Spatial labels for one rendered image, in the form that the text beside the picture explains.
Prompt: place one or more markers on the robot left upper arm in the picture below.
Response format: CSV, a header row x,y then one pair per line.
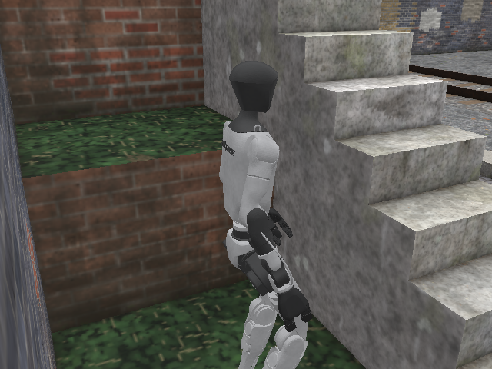
x,y
220,173

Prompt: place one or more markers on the robot right hand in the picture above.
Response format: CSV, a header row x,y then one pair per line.
x,y
291,304

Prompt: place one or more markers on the left robot thigh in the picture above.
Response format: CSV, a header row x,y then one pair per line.
x,y
261,311

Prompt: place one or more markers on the robot right upper arm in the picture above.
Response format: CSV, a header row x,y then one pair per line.
x,y
263,154

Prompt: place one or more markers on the robot thigh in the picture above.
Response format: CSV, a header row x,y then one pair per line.
x,y
258,276
261,311

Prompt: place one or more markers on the robot right forearm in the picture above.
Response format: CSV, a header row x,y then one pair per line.
x,y
278,275

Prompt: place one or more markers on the right robot thigh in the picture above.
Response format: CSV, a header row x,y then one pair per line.
x,y
258,276

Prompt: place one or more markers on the robot left hand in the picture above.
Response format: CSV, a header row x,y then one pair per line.
x,y
273,217

